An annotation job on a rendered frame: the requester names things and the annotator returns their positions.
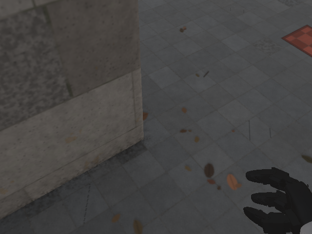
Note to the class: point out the robot right forearm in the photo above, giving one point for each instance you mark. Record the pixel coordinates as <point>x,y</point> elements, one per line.
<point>306,228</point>

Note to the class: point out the right robot hand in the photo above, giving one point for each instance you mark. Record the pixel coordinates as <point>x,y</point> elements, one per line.
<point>295,205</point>

